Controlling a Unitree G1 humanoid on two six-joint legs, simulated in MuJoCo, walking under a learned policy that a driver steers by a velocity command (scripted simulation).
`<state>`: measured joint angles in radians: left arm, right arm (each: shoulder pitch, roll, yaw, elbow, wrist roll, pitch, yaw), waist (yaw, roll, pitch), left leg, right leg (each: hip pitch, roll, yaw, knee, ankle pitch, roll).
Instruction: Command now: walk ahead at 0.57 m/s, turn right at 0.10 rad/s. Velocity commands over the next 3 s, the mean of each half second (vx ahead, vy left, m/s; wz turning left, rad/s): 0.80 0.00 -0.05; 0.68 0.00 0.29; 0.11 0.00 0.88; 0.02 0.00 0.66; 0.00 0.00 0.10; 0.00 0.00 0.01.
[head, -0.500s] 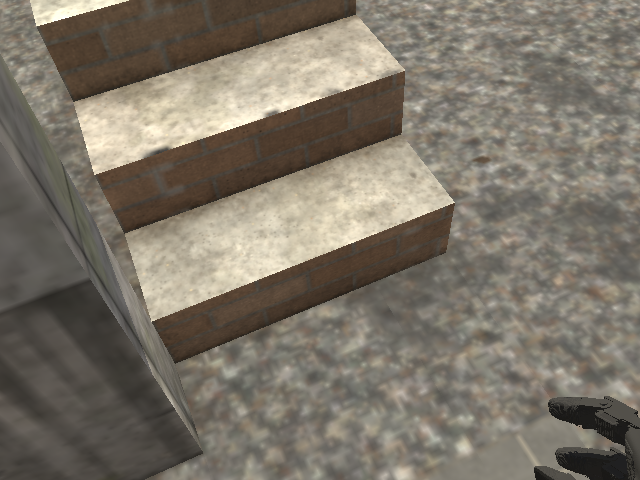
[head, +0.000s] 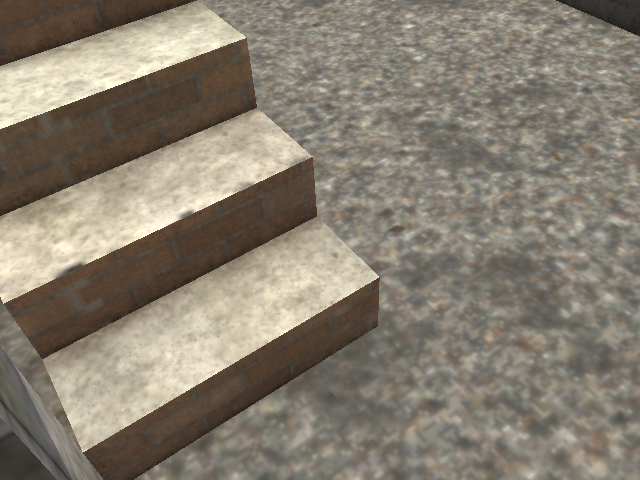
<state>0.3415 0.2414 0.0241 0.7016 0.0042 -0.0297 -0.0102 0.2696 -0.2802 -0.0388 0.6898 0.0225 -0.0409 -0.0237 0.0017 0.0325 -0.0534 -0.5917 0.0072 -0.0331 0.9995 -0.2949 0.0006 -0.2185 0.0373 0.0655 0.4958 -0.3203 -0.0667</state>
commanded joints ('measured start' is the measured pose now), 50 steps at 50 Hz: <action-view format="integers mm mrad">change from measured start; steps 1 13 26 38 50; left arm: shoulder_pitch -44 72 -155 65 -109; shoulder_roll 144 211 82 155 118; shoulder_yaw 38 62 14 20 34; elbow -78 32 -17 61 47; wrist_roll -6 17 67 79 36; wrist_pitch -58 -75 -29 -61 -56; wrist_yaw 6 -7 -68 9 25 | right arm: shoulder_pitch -63 -180 156 139 17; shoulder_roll -93 -107 -128 -173 46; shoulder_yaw -37 -42 -36 -34 -32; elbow -74 -123 89 186 10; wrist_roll -16 -44 -25 -3 -35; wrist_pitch -48 6 -75 -82 97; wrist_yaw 14 67 46 -7 -47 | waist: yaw -8 31 -2 222 -61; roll -165 -164 15 132 -191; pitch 119 145 163 -102 9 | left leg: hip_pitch -355 189 479 501 -265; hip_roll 89 20 200 129 -30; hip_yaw -39 122 -133 42 87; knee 157 -469 -959 -205 1030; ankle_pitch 156 59 22 1114 -205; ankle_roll -9 33 203 64 -11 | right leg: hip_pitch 107 107 -653 273 8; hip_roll -259 -253 -191 -44 -440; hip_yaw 379 136 -38 -121 -112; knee -348 -349 671 -54 -241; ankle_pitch -319 78 265 507 711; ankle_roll -153 -121 37 -79 -163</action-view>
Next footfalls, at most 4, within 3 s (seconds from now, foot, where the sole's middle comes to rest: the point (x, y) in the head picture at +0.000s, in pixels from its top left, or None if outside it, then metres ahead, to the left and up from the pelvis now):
0.30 left None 0.24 0.16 -0.78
0.76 right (364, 414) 0.70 -0.02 -0.78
1.36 left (227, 323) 0.82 0.26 -0.59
2.00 right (308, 262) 0.99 0.09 -0.59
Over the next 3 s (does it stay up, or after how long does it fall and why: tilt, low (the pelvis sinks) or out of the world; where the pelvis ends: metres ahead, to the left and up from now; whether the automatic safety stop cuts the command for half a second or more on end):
stays up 0.88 0.17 0.20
